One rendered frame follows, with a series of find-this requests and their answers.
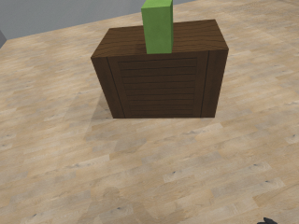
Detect pedestal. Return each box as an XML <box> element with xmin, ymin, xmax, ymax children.
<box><xmin>91</xmin><ymin>19</ymin><xmax>229</xmax><ymax>119</ymax></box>

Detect carton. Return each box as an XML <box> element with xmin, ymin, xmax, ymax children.
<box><xmin>141</xmin><ymin>0</ymin><xmax>174</xmax><ymax>54</ymax></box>

